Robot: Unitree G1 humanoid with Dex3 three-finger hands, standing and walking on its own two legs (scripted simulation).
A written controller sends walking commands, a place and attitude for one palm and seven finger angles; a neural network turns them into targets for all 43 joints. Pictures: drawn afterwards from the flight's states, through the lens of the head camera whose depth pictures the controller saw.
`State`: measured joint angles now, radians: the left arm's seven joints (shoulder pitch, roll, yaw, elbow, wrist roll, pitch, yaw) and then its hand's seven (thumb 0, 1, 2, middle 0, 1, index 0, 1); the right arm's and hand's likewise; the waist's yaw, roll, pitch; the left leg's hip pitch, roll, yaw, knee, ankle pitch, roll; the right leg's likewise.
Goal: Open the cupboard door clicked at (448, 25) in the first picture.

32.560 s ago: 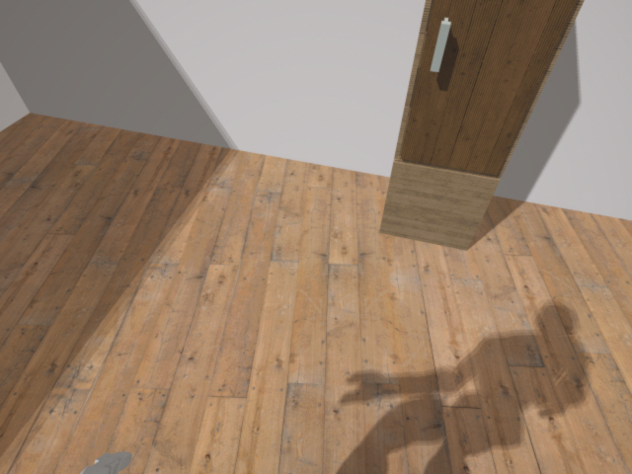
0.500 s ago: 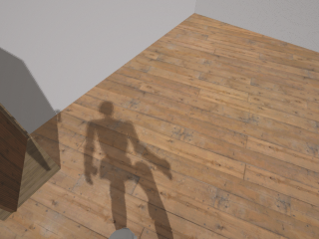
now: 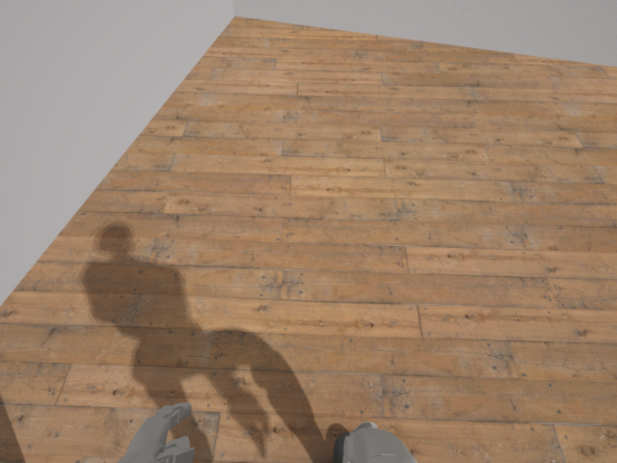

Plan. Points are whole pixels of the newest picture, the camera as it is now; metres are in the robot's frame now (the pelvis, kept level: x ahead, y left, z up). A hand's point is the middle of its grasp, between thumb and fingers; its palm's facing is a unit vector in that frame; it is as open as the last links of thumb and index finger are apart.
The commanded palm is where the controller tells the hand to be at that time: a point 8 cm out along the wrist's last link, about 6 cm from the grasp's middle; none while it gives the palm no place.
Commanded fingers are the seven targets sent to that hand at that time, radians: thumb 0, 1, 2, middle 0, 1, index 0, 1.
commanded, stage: walk to a spot facing it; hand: left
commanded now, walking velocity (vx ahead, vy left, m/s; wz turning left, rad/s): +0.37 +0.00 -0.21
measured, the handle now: out of the picture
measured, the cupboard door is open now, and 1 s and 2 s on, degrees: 51 51 51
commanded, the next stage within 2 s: turn to face it in 1.10 s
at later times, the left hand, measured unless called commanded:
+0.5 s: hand (218, 449) +0.17 +0.13 -0.16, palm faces +0.05 -0.98 -0.18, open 7.3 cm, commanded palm none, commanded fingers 0.00 0.90 0.90 -0.20 -0.30 -0.20 -0.30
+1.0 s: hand (237, 211) +0.60 +0.14 -0.15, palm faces -0.13 -0.96 -0.23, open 7.3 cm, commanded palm none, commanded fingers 0.00 0.90 0.90 -0.20 -0.30 -0.20 -0.30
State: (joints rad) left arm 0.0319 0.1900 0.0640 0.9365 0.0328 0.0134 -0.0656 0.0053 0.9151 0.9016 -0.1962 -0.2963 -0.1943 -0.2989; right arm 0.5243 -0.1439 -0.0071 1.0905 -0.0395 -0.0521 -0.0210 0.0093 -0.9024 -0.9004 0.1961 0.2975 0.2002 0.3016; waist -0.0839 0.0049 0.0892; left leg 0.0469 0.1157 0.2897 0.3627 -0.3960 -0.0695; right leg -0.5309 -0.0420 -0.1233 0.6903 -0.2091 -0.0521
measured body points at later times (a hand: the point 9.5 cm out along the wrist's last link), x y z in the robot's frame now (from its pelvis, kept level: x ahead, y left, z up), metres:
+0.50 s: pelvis +0.23 -0.04 +0.01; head +0.25 -0.04 +0.46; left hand +0.16 +0.18 -0.15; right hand +0.36 -0.27 -0.13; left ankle +0.35 +0.09 -0.69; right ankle +0.11 -0.09 -0.73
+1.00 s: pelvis +0.47 -0.05 +0.01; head +0.50 -0.06 +0.46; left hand +0.61 +0.19 -0.13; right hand +0.36 -0.27 -0.14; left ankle +0.39 +0.08 -0.73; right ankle +0.57 -0.19 -0.71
